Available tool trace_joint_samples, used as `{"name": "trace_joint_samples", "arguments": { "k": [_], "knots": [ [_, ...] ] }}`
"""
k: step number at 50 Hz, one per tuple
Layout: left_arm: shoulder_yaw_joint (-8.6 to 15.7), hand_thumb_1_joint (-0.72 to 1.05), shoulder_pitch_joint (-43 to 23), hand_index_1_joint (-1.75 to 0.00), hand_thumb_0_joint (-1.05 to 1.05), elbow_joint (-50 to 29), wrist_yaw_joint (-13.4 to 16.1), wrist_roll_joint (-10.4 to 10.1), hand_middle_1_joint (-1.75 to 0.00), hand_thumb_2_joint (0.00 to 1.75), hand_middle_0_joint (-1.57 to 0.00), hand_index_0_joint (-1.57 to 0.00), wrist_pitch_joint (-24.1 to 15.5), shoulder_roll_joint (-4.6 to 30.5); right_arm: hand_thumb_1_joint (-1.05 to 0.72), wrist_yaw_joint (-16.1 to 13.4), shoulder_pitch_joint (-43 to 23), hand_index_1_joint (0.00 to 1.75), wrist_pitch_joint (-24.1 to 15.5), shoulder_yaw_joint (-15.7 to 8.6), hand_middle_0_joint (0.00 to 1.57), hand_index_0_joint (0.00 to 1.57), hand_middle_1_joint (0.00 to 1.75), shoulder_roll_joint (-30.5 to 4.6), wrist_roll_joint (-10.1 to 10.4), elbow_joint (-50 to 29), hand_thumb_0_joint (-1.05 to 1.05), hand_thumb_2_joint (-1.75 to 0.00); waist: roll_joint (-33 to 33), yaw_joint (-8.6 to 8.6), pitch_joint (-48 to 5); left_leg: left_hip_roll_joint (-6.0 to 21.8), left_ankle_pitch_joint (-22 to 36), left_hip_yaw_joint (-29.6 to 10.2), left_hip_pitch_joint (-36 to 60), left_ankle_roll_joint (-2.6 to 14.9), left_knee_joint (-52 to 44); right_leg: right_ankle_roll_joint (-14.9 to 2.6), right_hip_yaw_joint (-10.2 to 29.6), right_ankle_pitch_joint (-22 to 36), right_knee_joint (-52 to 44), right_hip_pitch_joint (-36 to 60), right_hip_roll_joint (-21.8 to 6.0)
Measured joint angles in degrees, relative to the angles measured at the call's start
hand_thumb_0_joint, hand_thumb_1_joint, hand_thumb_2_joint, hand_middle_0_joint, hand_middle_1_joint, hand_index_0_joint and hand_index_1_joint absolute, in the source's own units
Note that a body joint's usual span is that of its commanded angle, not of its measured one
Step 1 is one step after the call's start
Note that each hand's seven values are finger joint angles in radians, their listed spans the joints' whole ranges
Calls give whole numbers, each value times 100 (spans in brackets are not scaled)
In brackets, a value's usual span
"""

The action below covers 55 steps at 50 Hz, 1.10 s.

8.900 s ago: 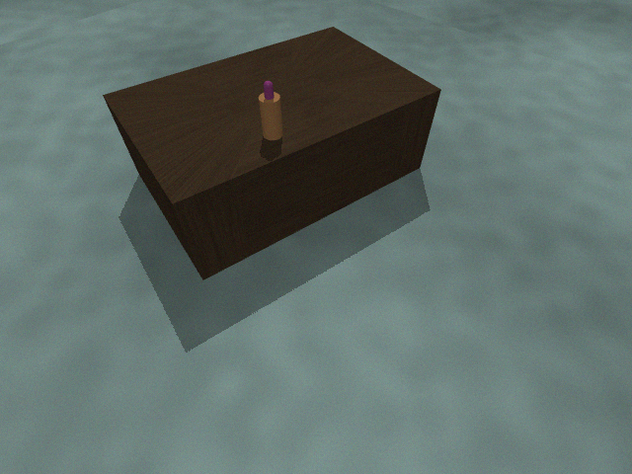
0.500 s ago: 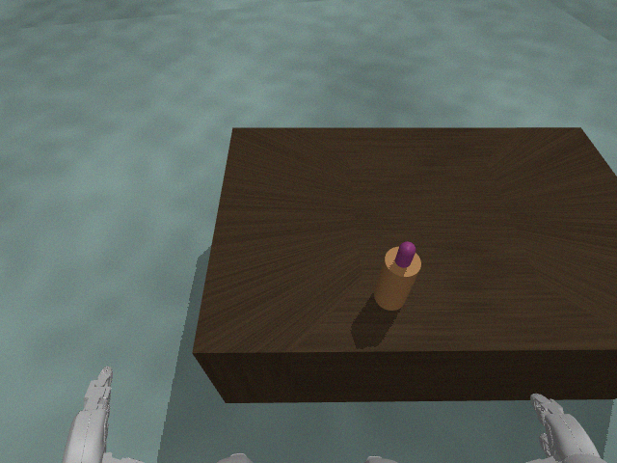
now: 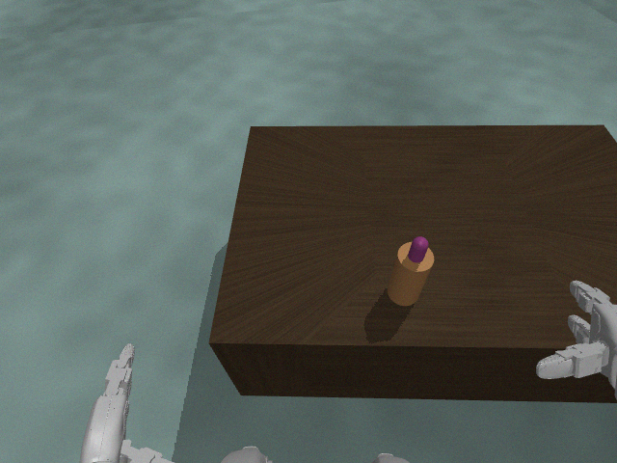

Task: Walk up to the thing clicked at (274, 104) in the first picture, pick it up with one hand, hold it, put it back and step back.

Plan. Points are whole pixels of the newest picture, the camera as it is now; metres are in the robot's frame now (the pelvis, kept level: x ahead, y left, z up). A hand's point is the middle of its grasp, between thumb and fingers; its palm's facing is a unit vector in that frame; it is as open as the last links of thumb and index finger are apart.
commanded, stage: go down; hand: right
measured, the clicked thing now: (411, 268) +0.51 -0.18 -0.21
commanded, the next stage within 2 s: approach in 1.16 s
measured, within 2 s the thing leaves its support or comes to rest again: neither
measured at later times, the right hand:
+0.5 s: hand (579, 269) +0.36 -0.35 +0.03, palm faces +0.13 +0.99 -0.10, open 17.6 cm
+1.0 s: hand (589, 241) +0.40 -0.36 +0.05, palm faces +0.14 +0.99 -0.07, open 17.4 cm
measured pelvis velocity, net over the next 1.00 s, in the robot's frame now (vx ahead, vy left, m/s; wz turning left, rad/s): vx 0.00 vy -0.01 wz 0.03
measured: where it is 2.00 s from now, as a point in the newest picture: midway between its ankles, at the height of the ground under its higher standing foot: outside the picture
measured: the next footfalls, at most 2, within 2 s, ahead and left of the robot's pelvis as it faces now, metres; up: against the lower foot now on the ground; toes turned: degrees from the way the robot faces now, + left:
none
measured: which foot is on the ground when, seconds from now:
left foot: down 0.00-1.00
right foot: down 0.00-1.00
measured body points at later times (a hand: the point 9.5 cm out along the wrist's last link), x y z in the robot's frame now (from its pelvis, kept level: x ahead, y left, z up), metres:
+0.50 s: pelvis -0.01 -0.01 +0.00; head +0.07 -0.04 +0.45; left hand +0.14 +0.26 -0.03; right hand +0.35 -0.40 +0.03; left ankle +0.02 +0.15 -0.69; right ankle +0.00 -0.14 -0.69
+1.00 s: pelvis +0.00 -0.01 +0.00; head +0.09 -0.05 +0.44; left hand +0.15 +0.26 -0.03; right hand +0.38 -0.41 +0.05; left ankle +0.02 +0.15 -0.69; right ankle +0.00 -0.14 -0.69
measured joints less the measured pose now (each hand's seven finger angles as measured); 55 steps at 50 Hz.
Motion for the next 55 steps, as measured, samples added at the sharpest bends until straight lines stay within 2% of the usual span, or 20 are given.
{"name": "trace_joint_samples", "arguments": {
  "k": [5,11,16,22,34,46,55],
  "knots": [
    [-22,-52,-6,-6,-1,115,-147,40,-6,4,-6,-7,18,33,54,347,-630,6,-477,-295,4,5,6,-228,26,872,-1,-5,16,93,140,-25,107,-89,-70,-16,-79,-26,-91,67,-71,-30,-19],
    [118,-52,-69,-6,-1,198,-179,46,-6,5,-6,-7,1,161,55,579,-1232,6,-1212,-629,4,5,6,-500,59,1766,-1,-5,109,157,244,-47,223,-145,-77,-30,-212,-53,-152,141,-169,-24,-33],
    [104,-53,-289,-5,-1,443,-200,88,-6,5,-6,-7,14,185,57,761,-1639,6,-1745,-789,4,5,6,-786,54,2350,-1,-4,179,200,263,-78,303,-144,-215,-30,-271,-61,-149,176,-155,-191,-61],
    [-8,-52,-407,-5,-1,554,-234,127,-6,5,-6,-7,9,88,57,955,-1978,5,-2144,-869,4,5,6,-1020,113,2853,-1,-4,204,243,232,-97,362,-114,-292,-34,-369,-64,-120,200,-177,-314,-76],
    [-36,-52,-516,-5,-1,633,-280,118,-6,5,-6,-7,79,74,54,1157,-2368,5,-2569,-1091,5,5,6,-1321,177,3359,-1,-4,197,358,142,-110,333,-100,-441,-60,-373,-82,-102,134,-108,-500,-88],
    [-118,-51,-512,-5,-1,443,-380,130,-6,5,-6,-7,160,52,52,1317,-2527,5,-2711,-1302,5,5,5,-1508,180,3507,-1,-4,199,430,54,-146,294,-64,-595,-39,-302,-63,-55,83,-3,-679,-124],
    [-158,-52,-487,-5,-1,307,-419,138,-6,5,-6,-7,188,65,53,1432,-2831,5,-2758,-1371,5,5,6,-1759,156,3707,-1,-5,207,497,44,-144,260,-24,-772,-22,-158,-51,1,65,138,-874,-123]
  ]
}}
